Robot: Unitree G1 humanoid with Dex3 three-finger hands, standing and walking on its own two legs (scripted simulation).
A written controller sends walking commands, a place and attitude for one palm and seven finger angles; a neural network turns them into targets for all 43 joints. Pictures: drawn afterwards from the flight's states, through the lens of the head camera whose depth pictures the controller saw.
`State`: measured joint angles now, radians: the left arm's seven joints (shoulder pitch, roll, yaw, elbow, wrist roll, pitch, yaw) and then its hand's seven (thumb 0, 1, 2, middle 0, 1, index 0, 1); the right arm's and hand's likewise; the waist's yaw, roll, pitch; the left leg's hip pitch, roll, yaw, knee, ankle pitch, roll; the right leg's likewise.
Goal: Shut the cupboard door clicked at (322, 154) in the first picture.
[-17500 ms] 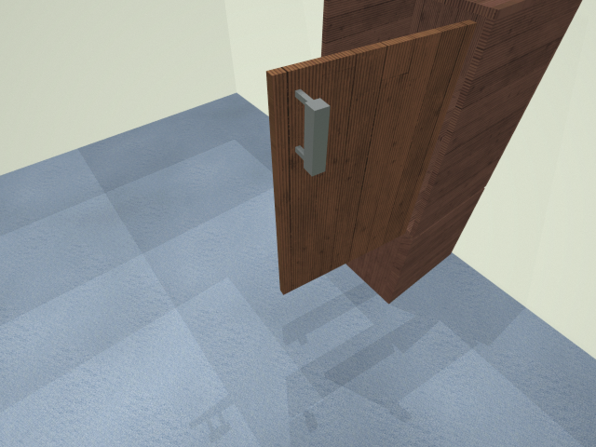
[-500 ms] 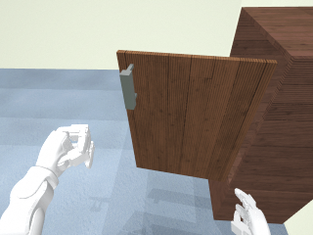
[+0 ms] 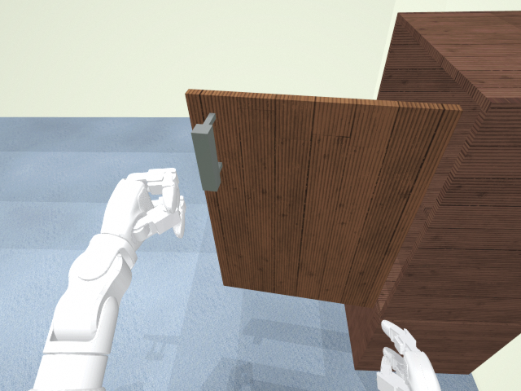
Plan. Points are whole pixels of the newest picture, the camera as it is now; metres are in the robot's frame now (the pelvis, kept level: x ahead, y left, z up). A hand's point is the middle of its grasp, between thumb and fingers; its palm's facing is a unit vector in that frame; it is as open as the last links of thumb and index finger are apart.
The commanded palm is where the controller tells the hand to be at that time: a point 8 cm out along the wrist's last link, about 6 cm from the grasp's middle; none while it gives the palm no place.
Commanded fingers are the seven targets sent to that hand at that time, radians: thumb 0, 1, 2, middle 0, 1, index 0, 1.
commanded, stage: bring the fist close to the handle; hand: left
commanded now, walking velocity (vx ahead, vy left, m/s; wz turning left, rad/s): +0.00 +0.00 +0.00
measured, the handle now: (211, 151) +0.46 +0.13 +0.16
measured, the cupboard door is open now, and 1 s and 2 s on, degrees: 82 82 67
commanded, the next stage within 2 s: push the door shut along its arc in 0.76 s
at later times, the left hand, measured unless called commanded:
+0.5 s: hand (223, 187) +0.36 +0.09 +0.16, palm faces -0.10 -0.99 -0.03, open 3.1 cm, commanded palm +0.34 +0.15 +0.16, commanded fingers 0.00 0.90 0.90 -1.30 -1.50 -1.30 -1.50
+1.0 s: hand (216, 187) +0.36 +0.10 +0.17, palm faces -0.10 -0.99 -0.04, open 3.1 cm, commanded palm +0.35 +0.15 +0.16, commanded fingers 0.00 0.90 0.90 -1.30 -1.50 -1.30 -1.50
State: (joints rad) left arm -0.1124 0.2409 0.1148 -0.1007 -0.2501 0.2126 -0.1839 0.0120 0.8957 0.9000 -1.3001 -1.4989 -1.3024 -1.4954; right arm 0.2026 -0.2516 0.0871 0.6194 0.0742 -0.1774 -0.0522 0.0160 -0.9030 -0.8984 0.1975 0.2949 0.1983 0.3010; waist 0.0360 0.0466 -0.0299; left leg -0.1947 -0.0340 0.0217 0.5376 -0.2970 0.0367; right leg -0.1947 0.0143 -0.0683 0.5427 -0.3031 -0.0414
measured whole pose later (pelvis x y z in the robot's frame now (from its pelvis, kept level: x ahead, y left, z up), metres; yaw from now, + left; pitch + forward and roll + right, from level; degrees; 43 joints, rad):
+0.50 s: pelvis +0.00 -0.01 +0.00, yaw -1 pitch -2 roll +1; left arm -0.35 0.19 0.08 0.18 -0.21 0.22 -0.09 0.01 0.90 0.90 -1.30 -1.50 -1.30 -1.50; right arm 0.21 -0.26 0.07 0.61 0.07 -0.05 -0.04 0.01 -0.90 -0.90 0.20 0.29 0.20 0.30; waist 0.00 0.05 -0.02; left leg -0.19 -0.02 0.04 0.50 -0.29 0.02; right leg -0.21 0.03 -0.05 0.53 -0.30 -0.06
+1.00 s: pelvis -0.01 -0.02 +0.00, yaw +0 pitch -2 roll +1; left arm -0.41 0.24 0.10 0.29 -0.22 0.17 -0.14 0.01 0.90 0.90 -1.30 -1.50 -1.30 -1.50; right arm 0.18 -0.26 0.08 0.61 0.08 -0.04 -0.06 0.01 -0.91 -0.90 0.20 0.29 0.20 0.30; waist 0.00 0.04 -0.02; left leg -0.20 -0.01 0.02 0.51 -0.27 0.01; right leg -0.21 0.04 -0.07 0.53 -0.28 -0.07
